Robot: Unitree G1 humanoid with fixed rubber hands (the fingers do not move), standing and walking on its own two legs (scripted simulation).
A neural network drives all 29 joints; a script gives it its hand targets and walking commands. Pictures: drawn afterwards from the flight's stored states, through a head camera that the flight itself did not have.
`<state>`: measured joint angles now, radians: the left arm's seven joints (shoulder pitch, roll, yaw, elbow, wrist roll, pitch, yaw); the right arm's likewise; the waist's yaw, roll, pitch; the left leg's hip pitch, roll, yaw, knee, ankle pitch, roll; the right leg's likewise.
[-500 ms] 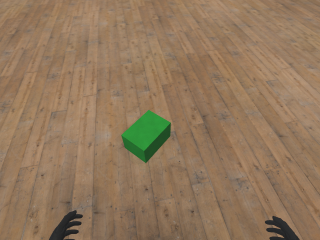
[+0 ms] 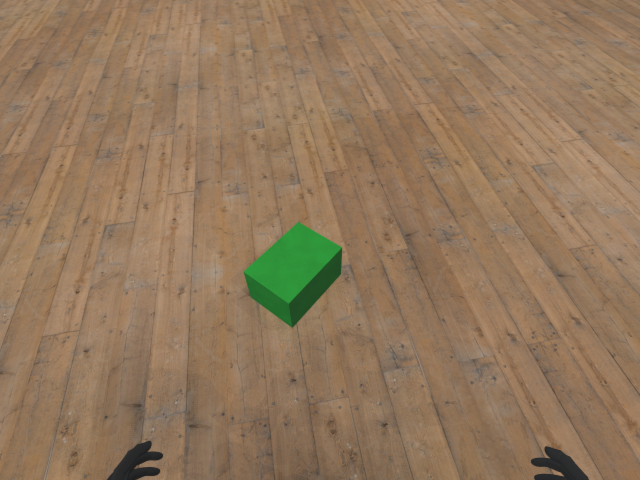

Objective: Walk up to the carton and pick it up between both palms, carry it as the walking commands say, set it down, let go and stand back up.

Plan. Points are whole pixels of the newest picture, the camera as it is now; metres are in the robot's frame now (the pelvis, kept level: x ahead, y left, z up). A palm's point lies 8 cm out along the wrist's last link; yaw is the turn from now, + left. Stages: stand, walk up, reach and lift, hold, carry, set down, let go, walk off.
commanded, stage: stand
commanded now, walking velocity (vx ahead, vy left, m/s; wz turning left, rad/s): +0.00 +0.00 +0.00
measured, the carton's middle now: (295, 273) +0.87 +0.15 -0.67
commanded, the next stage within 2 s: walk up in 1.88 s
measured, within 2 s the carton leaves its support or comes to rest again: neither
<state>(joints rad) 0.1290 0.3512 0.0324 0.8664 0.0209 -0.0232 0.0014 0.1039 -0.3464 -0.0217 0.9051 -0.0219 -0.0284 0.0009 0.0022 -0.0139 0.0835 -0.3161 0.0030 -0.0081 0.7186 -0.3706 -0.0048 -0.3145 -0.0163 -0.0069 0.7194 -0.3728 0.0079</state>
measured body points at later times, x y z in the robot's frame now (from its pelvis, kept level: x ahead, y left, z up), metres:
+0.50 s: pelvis +0.00 +0.00 +0.02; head +0.01 +0.00 +0.47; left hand +0.11 +0.30 -0.10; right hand +0.12 -0.30 -0.09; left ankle +0.01 +0.12 -0.72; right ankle +0.01 -0.12 -0.72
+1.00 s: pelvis +0.00 +0.00 +0.03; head +0.01 +0.00 +0.48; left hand +0.09 +0.30 -0.10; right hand +0.10 -0.31 -0.09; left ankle +0.01 +0.12 -0.72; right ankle +0.01 -0.13 -0.72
